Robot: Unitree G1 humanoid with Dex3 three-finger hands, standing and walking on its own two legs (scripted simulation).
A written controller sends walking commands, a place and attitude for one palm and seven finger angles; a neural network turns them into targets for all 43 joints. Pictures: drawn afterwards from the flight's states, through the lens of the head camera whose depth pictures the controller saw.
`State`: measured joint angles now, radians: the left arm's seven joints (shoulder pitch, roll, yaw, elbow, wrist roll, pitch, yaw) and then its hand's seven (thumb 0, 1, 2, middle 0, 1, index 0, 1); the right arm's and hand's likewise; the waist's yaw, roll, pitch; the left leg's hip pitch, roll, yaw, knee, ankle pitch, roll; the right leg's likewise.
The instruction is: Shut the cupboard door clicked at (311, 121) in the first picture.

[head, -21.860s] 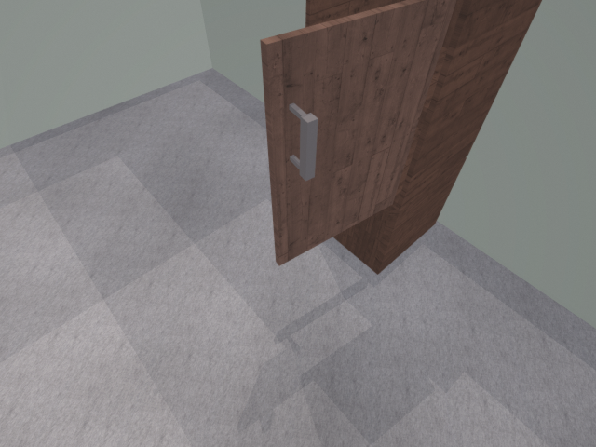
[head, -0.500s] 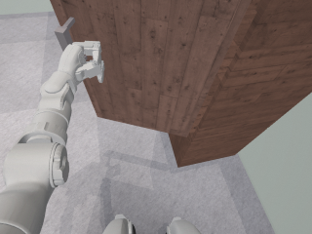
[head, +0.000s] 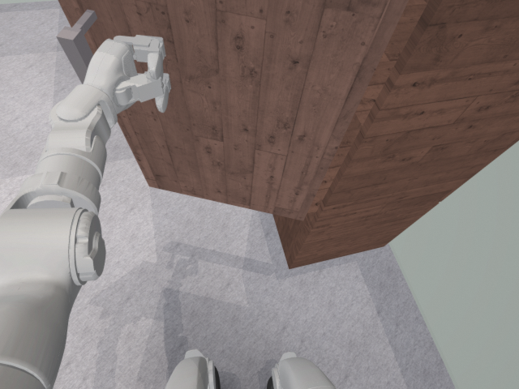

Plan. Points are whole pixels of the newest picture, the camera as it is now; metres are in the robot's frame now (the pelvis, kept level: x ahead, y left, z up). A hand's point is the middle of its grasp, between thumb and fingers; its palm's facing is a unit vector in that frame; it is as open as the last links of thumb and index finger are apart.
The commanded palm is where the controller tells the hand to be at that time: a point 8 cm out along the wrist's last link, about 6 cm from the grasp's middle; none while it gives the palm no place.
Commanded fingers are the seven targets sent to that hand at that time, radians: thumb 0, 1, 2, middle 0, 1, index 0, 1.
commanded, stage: push the door shut along its arc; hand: left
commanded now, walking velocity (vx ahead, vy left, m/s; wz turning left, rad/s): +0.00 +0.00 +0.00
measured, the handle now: (97, 66) +0.57 +0.18 +0.13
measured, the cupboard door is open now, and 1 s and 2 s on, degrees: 64 57 57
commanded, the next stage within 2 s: pull the fist back off the door in 0.18 s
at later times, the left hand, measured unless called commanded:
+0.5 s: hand (188, 66) +0.55 +0.05 +0.13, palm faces +0.04 -1.00 +0.00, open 3.2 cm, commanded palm +0.53 +0.08 +0.13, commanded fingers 0.00 0.90 0.90 -1.30 -1.50 -1.30 -1.50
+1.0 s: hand (190, 109) +0.48 +0.05 +0.12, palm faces -0.02 -1.00 -0.01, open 3.1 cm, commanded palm +0.45 +0.09 +0.13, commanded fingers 0.00 0.90 0.90 -1.30 -1.50 -1.30 -1.50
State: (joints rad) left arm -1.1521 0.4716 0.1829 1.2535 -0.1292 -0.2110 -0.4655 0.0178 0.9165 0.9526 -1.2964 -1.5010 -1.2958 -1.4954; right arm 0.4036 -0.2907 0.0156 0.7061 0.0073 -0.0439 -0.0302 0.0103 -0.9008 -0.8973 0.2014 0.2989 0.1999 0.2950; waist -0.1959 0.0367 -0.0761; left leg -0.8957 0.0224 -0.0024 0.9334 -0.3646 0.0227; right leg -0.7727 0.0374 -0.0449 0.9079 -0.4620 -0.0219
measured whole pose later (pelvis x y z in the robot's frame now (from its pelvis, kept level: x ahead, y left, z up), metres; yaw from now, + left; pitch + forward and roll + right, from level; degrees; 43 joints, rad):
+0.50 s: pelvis -0.01 +0.00 -0.02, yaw +0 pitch +23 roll -3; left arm -1.28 0.28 0.26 1.30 0.03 -0.26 0.17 0.04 0.89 0.96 -1.30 -1.50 -1.30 -1.50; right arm 0.41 -0.25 0.01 0.71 -0.07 -0.11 0.08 0.01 -0.90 -0.90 0.20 0.30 0.20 0.29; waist -0.22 0.05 -0.13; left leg -1.04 0.02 -0.02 1.02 -0.37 0.02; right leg -0.91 0.04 -0.06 1.00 -0.48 -0.02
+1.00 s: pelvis +0.01 -0.01 +0.02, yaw -1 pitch +13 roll -1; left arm -0.81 0.15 0.16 1.01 -0.07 -0.35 0.09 0.02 0.90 0.90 -1.30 -1.50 -1.30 -1.50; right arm 0.42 -0.28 -0.04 0.67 0.00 -0.01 0.06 0.01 -0.90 -0.90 0.20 0.30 0.20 0.29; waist -0.12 0.04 -0.10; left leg -0.70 0.03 0.02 0.81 -0.34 0.00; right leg -0.60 0.05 -0.02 0.81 -0.44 -0.04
